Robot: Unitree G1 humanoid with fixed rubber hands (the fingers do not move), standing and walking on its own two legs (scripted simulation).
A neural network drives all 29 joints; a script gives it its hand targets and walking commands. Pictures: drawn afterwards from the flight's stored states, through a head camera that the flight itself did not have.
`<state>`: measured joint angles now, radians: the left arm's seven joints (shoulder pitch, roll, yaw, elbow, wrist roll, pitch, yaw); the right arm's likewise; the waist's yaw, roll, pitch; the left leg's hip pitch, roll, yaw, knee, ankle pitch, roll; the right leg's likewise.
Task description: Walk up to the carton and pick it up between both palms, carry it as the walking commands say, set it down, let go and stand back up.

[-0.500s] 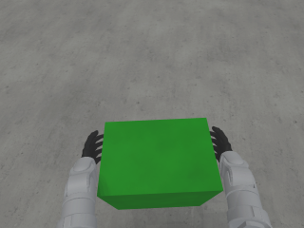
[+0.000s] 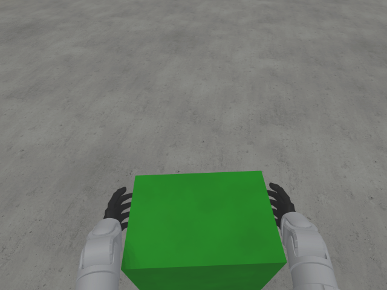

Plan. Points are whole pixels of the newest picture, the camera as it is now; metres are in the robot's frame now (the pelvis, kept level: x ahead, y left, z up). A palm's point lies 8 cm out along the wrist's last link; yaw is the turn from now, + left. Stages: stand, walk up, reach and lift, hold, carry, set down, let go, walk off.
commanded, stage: reach and lift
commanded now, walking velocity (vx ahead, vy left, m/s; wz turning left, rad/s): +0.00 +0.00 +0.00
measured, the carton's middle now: (200, 238) +0.29 +0.01 -0.07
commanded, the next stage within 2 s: hold in 1.34 s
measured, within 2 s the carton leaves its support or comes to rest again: neither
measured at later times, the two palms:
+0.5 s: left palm (102, 221) +0.27 +0.20 +0.05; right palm (290, 216) +0.29 -0.17 +0.05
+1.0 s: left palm (109, 215) +0.28 +0.19 +0.05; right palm (296, 218) +0.28 -0.18 +0.05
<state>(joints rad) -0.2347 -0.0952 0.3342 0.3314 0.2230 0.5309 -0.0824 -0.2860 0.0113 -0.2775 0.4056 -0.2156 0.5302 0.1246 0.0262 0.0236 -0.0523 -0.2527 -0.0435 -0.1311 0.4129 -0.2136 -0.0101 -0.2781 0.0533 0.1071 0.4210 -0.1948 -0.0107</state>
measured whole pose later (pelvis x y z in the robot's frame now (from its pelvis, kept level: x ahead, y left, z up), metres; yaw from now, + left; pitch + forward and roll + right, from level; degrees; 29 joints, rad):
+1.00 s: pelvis +0.00 +0.01 +0.01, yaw +0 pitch -4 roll +0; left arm -0.22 -0.06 0.27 0.20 0.22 0.71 -0.11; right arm -0.23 0.03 -0.25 0.21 -0.21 0.73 0.11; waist 0.00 0.01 0.00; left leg -0.05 -0.04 -0.12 0.29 -0.17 0.00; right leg -0.07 0.04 0.11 0.28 -0.14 0.00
